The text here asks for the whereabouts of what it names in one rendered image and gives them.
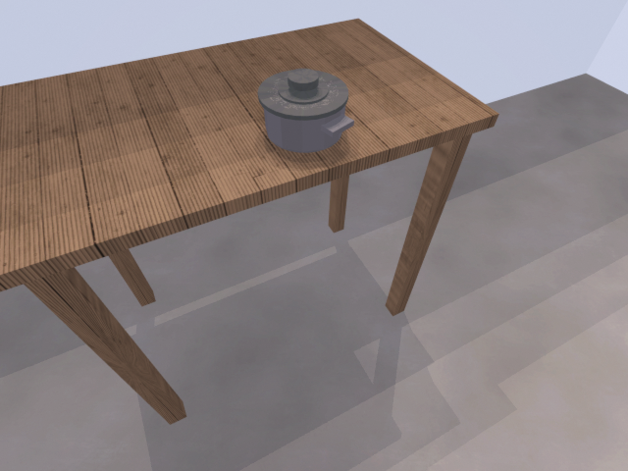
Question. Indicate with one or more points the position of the pot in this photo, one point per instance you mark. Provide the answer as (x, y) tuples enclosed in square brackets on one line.
[(306, 136)]

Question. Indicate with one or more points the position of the table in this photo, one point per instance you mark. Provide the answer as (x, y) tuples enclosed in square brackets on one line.
[(95, 162)]

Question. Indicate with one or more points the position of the lid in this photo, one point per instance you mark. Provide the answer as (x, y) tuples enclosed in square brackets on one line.
[(329, 97)]

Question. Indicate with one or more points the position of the knob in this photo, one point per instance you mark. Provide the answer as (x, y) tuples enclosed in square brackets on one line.
[(303, 79)]

